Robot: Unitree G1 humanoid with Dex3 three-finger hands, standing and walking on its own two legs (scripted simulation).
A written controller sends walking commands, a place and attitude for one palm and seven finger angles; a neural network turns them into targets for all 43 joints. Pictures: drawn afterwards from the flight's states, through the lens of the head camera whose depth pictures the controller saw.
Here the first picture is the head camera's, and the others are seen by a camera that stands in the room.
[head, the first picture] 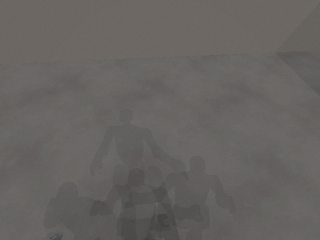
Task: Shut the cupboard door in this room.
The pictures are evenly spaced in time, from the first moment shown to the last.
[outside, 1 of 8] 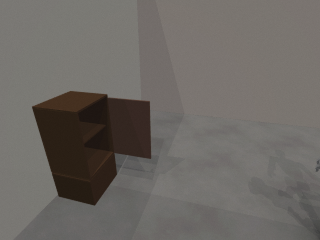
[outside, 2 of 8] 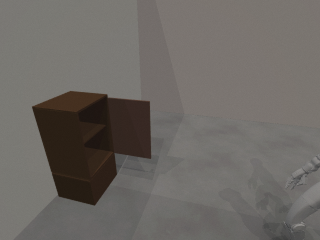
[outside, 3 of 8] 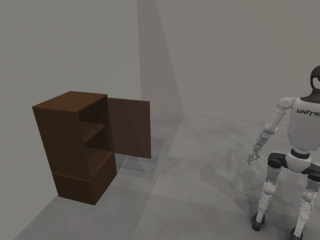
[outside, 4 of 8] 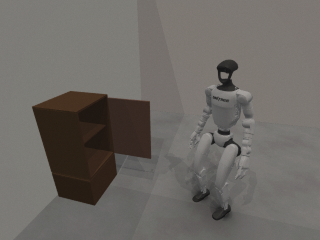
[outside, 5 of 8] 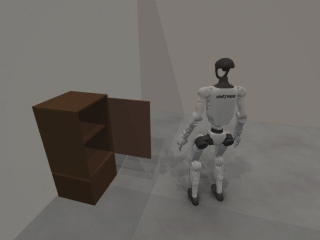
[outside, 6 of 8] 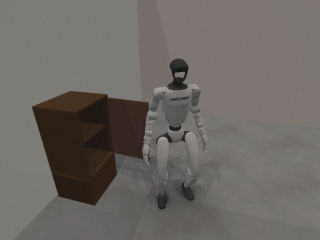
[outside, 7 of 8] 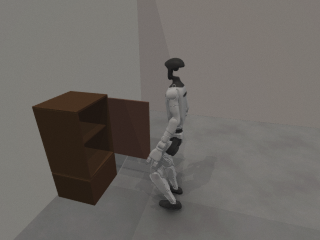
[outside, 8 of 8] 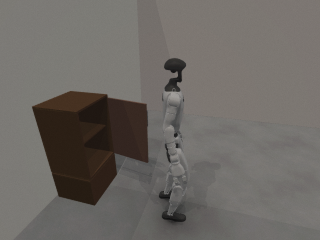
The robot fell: no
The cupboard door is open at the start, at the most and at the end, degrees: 91 91 81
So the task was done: no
